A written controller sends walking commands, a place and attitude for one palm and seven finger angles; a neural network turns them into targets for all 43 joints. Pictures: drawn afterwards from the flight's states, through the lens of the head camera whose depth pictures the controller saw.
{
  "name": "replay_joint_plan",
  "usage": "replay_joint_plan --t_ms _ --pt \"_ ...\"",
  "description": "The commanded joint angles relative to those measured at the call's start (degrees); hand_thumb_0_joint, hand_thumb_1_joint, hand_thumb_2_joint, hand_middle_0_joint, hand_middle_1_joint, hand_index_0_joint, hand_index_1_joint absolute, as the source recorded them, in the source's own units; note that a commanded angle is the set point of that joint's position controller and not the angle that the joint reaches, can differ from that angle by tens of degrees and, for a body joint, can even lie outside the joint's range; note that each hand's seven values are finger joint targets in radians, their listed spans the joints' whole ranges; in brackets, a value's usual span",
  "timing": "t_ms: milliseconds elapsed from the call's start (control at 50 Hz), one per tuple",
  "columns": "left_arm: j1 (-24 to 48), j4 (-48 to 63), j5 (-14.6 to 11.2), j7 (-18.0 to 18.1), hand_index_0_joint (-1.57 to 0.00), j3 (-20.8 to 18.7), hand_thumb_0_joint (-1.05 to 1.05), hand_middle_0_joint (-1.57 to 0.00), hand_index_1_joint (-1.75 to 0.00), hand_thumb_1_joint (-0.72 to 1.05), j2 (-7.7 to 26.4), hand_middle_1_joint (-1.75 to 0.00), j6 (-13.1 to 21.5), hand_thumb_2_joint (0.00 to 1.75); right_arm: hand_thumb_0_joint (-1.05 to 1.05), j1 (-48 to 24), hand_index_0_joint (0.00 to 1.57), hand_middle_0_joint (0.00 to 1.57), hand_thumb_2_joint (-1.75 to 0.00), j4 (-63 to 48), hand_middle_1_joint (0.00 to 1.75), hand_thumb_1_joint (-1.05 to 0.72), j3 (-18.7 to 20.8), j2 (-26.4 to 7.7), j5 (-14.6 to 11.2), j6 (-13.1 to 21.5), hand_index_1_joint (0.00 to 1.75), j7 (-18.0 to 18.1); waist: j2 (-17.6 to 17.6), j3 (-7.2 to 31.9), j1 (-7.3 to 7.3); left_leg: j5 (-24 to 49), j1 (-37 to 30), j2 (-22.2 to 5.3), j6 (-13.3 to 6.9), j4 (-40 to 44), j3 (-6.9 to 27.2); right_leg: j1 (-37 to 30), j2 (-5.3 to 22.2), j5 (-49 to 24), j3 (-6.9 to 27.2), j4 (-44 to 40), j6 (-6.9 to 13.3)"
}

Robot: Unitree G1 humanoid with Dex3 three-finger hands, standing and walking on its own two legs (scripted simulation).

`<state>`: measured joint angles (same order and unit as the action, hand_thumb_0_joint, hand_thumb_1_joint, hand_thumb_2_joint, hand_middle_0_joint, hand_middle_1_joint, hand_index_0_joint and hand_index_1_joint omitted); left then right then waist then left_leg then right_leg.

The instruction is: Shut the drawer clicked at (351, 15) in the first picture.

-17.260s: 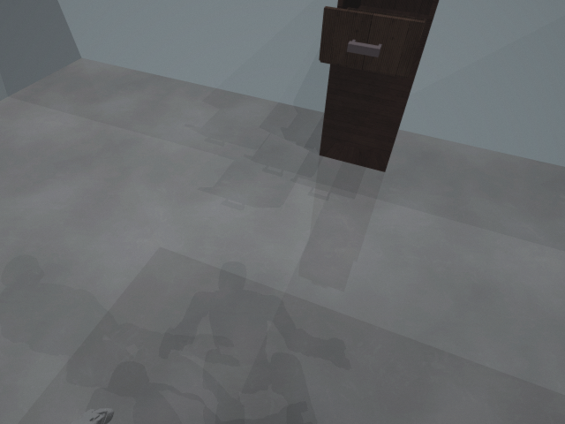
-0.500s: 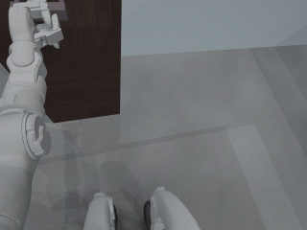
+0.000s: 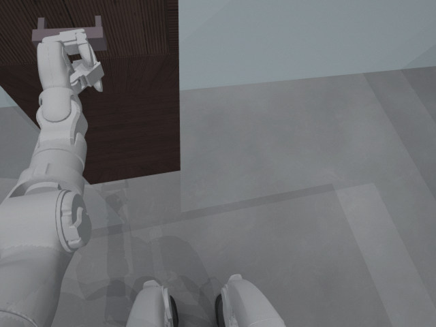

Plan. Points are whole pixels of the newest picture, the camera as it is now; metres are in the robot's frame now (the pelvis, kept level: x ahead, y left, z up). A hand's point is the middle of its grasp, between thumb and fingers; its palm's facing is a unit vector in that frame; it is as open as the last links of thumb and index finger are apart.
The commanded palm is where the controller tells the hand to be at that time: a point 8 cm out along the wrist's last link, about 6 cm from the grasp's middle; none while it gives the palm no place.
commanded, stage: pull the fist back off the drawer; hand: left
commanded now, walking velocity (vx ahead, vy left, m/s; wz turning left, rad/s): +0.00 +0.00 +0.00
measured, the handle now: (71, 31) +0.64 +0.19 +0.08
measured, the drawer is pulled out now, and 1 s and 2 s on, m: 0.00 0.00 0.00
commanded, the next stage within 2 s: draw the hand back to the body in 0.10 s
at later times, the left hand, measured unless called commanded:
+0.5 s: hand (65, 97) +0.46 +0.17 +0.12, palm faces +0.12 -0.99 -0.02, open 3.3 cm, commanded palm +0.42 +0.21 +0.13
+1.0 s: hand out of the picture +0.31 +0.20 +0.19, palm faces +0.27 -0.93 -0.25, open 3.2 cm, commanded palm +0.26 +0.25 +0.21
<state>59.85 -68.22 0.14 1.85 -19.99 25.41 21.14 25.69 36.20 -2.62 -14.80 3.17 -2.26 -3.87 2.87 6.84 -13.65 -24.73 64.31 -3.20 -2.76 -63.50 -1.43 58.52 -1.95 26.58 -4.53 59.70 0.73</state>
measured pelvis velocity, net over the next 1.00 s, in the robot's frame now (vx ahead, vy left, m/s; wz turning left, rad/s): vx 0.04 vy -0.02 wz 0.04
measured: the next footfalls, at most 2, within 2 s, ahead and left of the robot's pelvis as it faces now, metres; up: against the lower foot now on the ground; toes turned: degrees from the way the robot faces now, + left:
none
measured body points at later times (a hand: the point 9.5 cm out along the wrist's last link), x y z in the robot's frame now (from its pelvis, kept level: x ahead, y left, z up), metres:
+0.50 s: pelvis +0.05 -0.01 +0.04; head +0.13 -0.01 +0.49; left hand +0.45 +0.22 +0.12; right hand +0.12 -0.27 -0.07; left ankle +0.04 +0.09 -0.65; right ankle +0.01 -0.12 -0.65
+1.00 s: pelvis +0.04 -0.02 +0.09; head +0.03 -0.04 +0.53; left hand +0.29 +0.25 +0.20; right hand +0.24 -0.23 +0.00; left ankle +0.04 +0.09 -0.65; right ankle +0.01 -0.12 -0.65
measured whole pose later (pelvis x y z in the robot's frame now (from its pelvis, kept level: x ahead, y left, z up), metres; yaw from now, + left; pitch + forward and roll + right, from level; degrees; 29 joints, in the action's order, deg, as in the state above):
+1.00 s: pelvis +0.04 -0.02 +0.09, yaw +3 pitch -1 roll +0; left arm -4.4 -1.8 -5.2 4.4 -6.6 16.8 2.7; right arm 9.5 31.9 -3.2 -13.8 -2.4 -1.3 3.8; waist 2.9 0.8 1.3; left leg -14.9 13.1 -0.1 -1.2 -28.6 -2.7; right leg 8.9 -0.6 17.8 -2.8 27.4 1.3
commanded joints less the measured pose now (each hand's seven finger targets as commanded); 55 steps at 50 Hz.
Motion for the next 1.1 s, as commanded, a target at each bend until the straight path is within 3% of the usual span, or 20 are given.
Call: replay_joint_plan --t_ms 0,20,100,180,240,280,300,380,440,480,500,680,700,740,760,820,860,960,1020,1080 --pt "20.7 16.3 -1.3 0.3 -1.4 0.3 0.0 -1.4 -1.6 0.9 8.2 -1.6 5.1 0.9 0.0 9.3 0.2 0.2 -0.9 -3.0 0.3 -0.9 4.8 -10.8 -0.4 -0.8 0.3 0.5 5.7 29.9 1.59 20.2 -34.6 0.8 1.1 8.0 6.0 -8.5 -2.2 -14.3 1.2 -9.0 0.7" --pt "20.6 16.7 -1.6 0.2 -1.4 0.1 0.0 -1.4 -1.6 0.9 8.1 -1.6 5.5 0.9 0.0 9.2 0.2 0.2 -0.9 -2.7 0.3 -0.9 4.8 -10.7 -0.4 -1.0 0.3 0.6 6.6 29.1 1.65 21.4 -34.7 1.0 1.2 7.9 5.7 -8.9 -2.1 -15.8 1.3 -8.9 0.8" --pt "17.9 16.8 -2.1 -0.1 -1.4 0.5 0.0 -1.4 -1.6 0.9 6.7 -1.6 6.6 0.9 0.0 8.4 0.2 0.2 -0.9 -2.5 0.3 -0.9 5.2 -10.2 -0.8 -1.7 0.3 0.7 3.3 26.7 1.65 22.0 -33.2 1.4 0.9 8.2 4.8 -11.5 -2.0 -18.7 1.8 -9.5 0.5" --pt "17.4 18.8 -2.5 -0.8 -1.4 2.2 0.0 -1.4 -1.6 0.9 4.3 -1.6 8.1 0.9 0.0 7.6 0.2 0.2 -0.9 -2.0 0.3 -0.9 5.5 -9.6 -1.0 -2.1 0.3 0.6 5.9 27.7 2.17 27.1 -36.3 1.6 1.2 7.4 4.4 -11.7 -1.8 -23.0 2.2 -8.9 0.6" --pt "4.1 27.1 -4.2 -2.2 -1.4 -0.7 0.0 -1.4 -1.6 0.9 6.8 -1.6 7.5 0.9 0.0 6.1 0.2 0.2 -0.9 -4.9 0.3 -0.9 6.0 -9.5 -2.0 -2.8 0.3 0.6 6.8 35.0 6.78 35.8 -41.5 1.9 1.3 9.1 3.5 -20.4 -1.8 -31.0 2.5 -9.4 0.8" --pt "-2.3 33.6 -6.1 -3.5 -1.4 1.2 0.0 -1.4 -1.6 0.9 4.2 -1.6 5.4 0.9 0.0 4.3 0.2 0.2 -0.9 -6.6 0.3 -0.9 5.9 -8.7 -3.0 -2.9 0.3 0.6 5.0 33.9 7.7 37.7 -41.8 2.0 0.9 10.4 2.4 -25.6 -1.8 -36.0 2.7 -11.1 0.4" --pt "-6.2 35.1 -7.0 -4.0 -1.4 1.6 0.0 -1.4 -1.6 0.9 3.3 -1.6 3.9 0.9 0.0 3.6 0.2 0.2 -0.9 -7.3 0.3 -0.9 5.9 -8.5 -3.6 -2.9 0.3 0.7 2.0 32.5 7.92 36.4 -40.3 2.3 0.6 11.3 1.9 -28.4 -1.8 -37.9 2.8 -12.1 0.2" --pt "-12.5 42.3 -9.8 -5.0 -1.4 1.6 0.0 -1.4 -1.6 0.9 3.5 -1.6 0.0 0.9 0.0 0.8 0.2 0.2 -0.9 -8.5 0.3 -0.9 5.7 -8.5 -4.9 -2.1 0.3 2.1 -2.4 25.2 8.19 30.7 -37.1 2.8 0.1 14.9 0.4 -34.3 -1.2 -40.7 3.4 -15.2 -0.5" --pt "-16.0 51.2 -10.7 -5.1 -1.4 3.8 0.0 -1.4 -1.6 0.9 1.3 -1.6 0.3 0.9 0.0 -1.7 0.2 0.2 -0.9 -8.9 0.3 -0.9 5.6 -7.7 -5.3 -0.6 0.3 2.7 2.6 24.5 8.65 33.5 -43.2 2.6 0.2 16.4 0.6 -34.1 -1.0 -39.9 3.1 -16.4 -0.2" --pt "-20.4 53.2 -11.4 -6.0 -1.4 6.1 0.0 -1.4 -1.6 0.9 -1.3 -1.6 -0.1 0.9 0.0 -3.3 0.2 0.2 -0.9 -8.9 0.3 -0.9 5.4 -7.6 -5.5 0.3 0.3 2.9 2.0 22.1 8.59 33.3 -44.7 2.5 0.3 17.3 1.1 -33.5 -1.0 -38.2 2.8 -17.6 -0.3" --pt "-22.5 52.6 -11.8 -6.5 -1.4 6.2 0.0 -1.4 -1.6 0.9 -1.5 -1.6 -0.8 0.9 0.0 -4.0 0.2 0.2 -0.9 -8.7 0.3 -0.9 5.4 -7.7 -5.6 0.7 0.3 3.1 0.3 20.1 8.46 31.8 -44.5 2.4 0.3 18.0 1.1 -33.6 -1.0 -37.4 2.6 -18.3 -0.3" --pt "-32.9 62.6 -14.7 -9.7 -1.4 6.0 0.0 -1.4 -1.6 0.9 -1.2 -1.6 -7.1 0.9 0.0 -12.6 0.2 0.2 -0.9 -12.2 0.3 -0.9 4.1 -7.4 -6.7 3.6 0.3 5.1 -1.5 13.2 10.94 22.7 -46.1 3.2 0.1 23.6 1.5 -37.2 0.1 -30.0 2.3 -23.2 -0.1" --pt "-35.6 67.5 -8.1 -4.8 -1.4 7.8 0.0 -1.4 -1.6 0.9 4.1 -1.6 -8.3 0.9 0.0 -16.4 0.2 0.2 -0.9 -12.8 0.3 -0.9 4.3 -6.5 -6.5 2.5 0.3 6.0 -1.3 13.3 13.6 21.4 -49.6 3.1 0.5 27.4 1.1 -40.0 1.6 -27.5 4.9 -26.8 0.5" --pt "-39.5 70.5 -7.1 -1.0 -1.4 10.8 0.0 -1.4 -1.6 0.9 0.0 -1.6 -10.9 0.9 0.0 -18.1 0.2 0.2 -0.9 -13.5 0.3 -0.9 3.3 -5.8 -6.3 2.3 0.3 7.0 0.0 9.0 12.95 19.6 -51.2 2.9 0.5 30.5 1.2 -41.5 1.7 -24.7 4.5 -29.3 0.5" --pt "-40.1 70.9 -6.5 0.4 -1.4 10.2 0.0 -1.4 -1.6 0.9 0.6 -1.6 -11.8 0.9 0.0 -18.6 0.2 0.2 -0.9 -13.3 0.3 -0.9 3.1 -5.9 -6.3 2.1 0.3 7.5 -1.5 7.9 12.99 19.4 -52.2 2.9 0.3 31.5 1.2 -42.0 1.7 -24.6 4.5 -30.5 0.5" --pt "-42.2 72.0 -5.8 2.4 -1.4 7.9 0.0 -1.4 -1.6 0.9 2.8 -1.6 -13.6 0.9 0.0 -20.4 0.2 0.2 -0.9 -12.7 0.3 -0.9 2.5 -6.0 -6.1 1.8 0.3 8.6 -5.0 3.5 13.39 16.9 -53.5 2.8 0.0 35.1 1.4 -43.8 1.4 -21.0 4.7 -34.6 0.3" --pt "-43.5 76.2 -5.3 2.9 -1.4 9.2 0.0 -1.4 -1.6 0.9 1.1 -1.6 -13.9 0.9 0.0 -21.5 0.2 0.2 -0.9 -12.8 0.3 -0.9 2.0 -5.4 -5.9 2.4 0.3 8.7 0.0 3.5 13.7 17.4 -57.2 2.8 0.2 37.2 1.4 -45.4 1.6 -20.5 4.6 -35.9 0.7" --pt "-53.3 83.2 -5.1 3.5 -1.4 8.8 0.0 -1.4 -1.6 0.9 0.2 -1.6 -14.7 0.9 0.0 -22.5 0.2 0.2 -0.9 -12.4 0.3 -0.9 1.7 -5.1 -5.0 4.0 0.3 8.4 0.3 2.0 14.61 21.0 -61.4 2.6 0.4 40.3 1.4 -49.2 1.5 -23.2 4.0 -38.7 0.8" --pt "-60.8 85.2 -5.2 3.7 -1.4 6.1 0.0 -1.4 -1.6 0.9 1.5 -1.6 -14.9 0.9 0.0 -22.9 0.2 0.2 -0.9 -12.0 0.3 -0.9 2.1 -5.2 -4.4 4.5 0.3 8.2 -3.6 0.1 15.35 22.1 -61.6 2.5 0.2 41.4 1.0 -50.7 1.4 -24.4 3.9 -40.4 0.5" --pt "-64.6 91.8 -5.3 3.6 -1.4 5.6 0.0 -1.4 -1.6 0.9 0.9 -1.6 -14.4 0.9 0.0 -23.2 0.2 0.2 -0.9 -12.2 0.3 -0.9 2.2 -4.6 -4.4 5.2 0.3 7.9 0.7 -0.6 15.35 23.0 -62.4 2.4 0.5 41.9 0.9 -51.8 1.8 -24.8 3.9 -40.4 0.7"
